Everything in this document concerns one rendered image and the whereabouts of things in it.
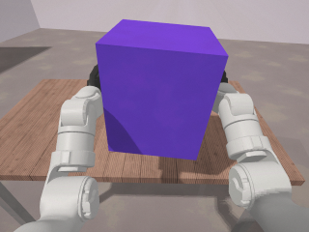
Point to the robot right hand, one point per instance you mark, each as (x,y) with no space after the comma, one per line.
(224,79)

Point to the robot left upper arm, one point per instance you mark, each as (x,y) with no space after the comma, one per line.
(67,203)

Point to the table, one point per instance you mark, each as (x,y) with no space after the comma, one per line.
(29,133)

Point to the robot right upper arm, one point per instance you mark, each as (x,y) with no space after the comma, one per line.
(264,190)

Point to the right robot forearm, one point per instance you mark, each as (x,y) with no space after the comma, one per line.
(245,139)

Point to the left robot forearm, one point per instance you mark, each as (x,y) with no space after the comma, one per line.
(76,135)

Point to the robot left hand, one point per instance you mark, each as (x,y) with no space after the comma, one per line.
(94,78)

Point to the carton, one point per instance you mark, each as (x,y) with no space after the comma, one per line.
(158,85)

